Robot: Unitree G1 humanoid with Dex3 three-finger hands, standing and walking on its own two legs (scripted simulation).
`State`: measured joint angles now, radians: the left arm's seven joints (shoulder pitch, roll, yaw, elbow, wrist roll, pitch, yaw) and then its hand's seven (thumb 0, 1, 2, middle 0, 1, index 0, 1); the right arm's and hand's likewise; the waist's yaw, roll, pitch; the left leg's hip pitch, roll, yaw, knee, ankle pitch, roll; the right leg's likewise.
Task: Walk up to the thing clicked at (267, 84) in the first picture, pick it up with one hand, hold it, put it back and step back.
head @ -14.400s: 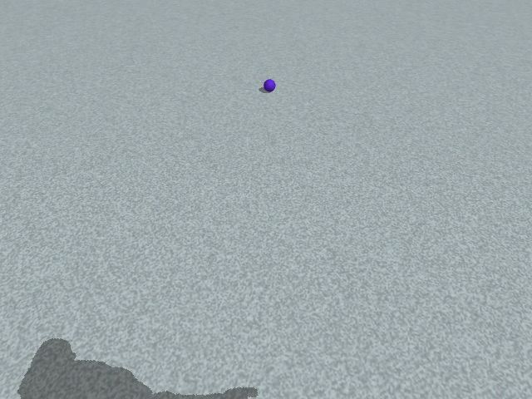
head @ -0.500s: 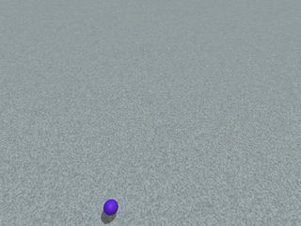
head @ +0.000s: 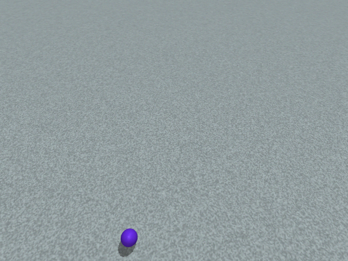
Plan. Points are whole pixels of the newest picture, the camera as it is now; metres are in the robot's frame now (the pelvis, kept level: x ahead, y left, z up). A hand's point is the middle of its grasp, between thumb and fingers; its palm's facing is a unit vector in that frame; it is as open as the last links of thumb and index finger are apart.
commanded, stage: stand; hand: left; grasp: from above
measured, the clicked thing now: (129, 237) +0.40 +0.24 -0.74
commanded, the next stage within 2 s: rise first in 0.18 s
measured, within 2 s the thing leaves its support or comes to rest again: neither
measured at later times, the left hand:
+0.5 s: hand out of the picture +0.14 +0.25 -0.17, palm faces +0.00 -0.94 -0.34, open 8.8 cm
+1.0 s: hand out of the picture +0.12 +0.27 -0.23, palm faces -0.16 -0.87 -0.47, open 13.8 cm
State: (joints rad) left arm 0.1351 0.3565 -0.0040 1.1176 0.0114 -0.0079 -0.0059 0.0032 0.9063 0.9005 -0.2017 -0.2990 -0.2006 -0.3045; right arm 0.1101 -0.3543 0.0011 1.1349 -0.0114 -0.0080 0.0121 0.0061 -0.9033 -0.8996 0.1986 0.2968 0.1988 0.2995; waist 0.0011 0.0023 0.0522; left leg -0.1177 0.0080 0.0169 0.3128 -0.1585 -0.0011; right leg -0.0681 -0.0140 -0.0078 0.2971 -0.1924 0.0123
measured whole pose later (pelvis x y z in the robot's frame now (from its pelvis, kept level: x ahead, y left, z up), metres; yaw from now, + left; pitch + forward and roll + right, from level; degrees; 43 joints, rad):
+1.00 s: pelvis -0.02 +0.00 -0.10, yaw +0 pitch +17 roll -2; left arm 0.23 0.33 0.15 0.55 0.25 0.13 0.00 0.00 -0.46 0.98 -0.06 -1.08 -0.07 -1.08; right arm 0.20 -0.24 -0.04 0.57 0.01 -0.11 -0.02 0.01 -0.91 -0.90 0.20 0.30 0.20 0.30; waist -0.02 0.01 -0.10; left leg -0.94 0.03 -0.01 1.14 -0.50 0.00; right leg -0.87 0.01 -0.02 1.11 -0.53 0.01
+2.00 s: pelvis -0.10 +0.00 -0.39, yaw -6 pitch +33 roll -6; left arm -0.59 0.67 0.17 1.11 1.06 -0.30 0.25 0.00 -0.53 1.04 -0.06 -1.03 -0.06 -1.04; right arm 0.13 -0.28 -0.03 0.75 -0.07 -0.05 0.09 0.01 -0.89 -0.90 0.20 0.30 0.20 0.30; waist -0.06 0.00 -0.11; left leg -2.15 0.05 -0.11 2.20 -0.63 0.00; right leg -2.06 0.03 -0.08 2.16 -0.68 0.00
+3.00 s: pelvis -0.09 +0.00 -0.45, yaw -9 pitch +32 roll -8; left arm -0.76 0.75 0.18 1.33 1.25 -0.30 0.42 0.00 -0.55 1.02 -0.07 -1.03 -0.07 -1.04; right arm 0.08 -0.27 0.02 0.78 -0.15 -0.03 0.13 0.00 -0.91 -0.90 0.20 0.30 0.20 0.30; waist -0.13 -0.04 -0.04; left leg -2.31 0.06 -0.14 2.41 -0.67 0.00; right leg -2.21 0.05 -0.11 2.35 -0.71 0.01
